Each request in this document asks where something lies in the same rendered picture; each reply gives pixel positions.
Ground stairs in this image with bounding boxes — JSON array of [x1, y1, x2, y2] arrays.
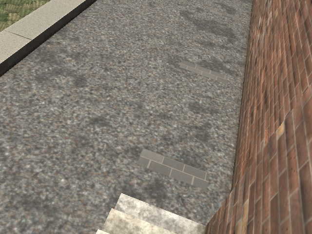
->
[[96, 193, 206, 234]]

